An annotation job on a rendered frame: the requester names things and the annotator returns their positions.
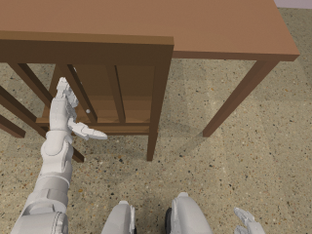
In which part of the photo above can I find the robot left upper arm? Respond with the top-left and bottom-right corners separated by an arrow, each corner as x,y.
13,212 -> 69,234

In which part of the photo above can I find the table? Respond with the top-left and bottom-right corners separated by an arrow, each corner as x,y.
0,0 -> 300,138

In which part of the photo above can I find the left robot thigh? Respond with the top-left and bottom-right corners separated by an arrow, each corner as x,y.
100,204 -> 136,234

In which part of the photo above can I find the right robot hand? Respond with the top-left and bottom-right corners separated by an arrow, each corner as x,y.
233,207 -> 266,234

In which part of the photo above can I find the chair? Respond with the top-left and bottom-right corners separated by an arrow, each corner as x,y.
0,30 -> 175,163

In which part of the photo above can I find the left robot hand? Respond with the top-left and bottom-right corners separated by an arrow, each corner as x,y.
49,68 -> 108,140

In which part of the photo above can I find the robot left forearm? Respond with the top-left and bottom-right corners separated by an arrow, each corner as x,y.
10,129 -> 74,234

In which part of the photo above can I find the robot right shin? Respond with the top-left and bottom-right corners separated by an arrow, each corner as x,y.
170,192 -> 188,234

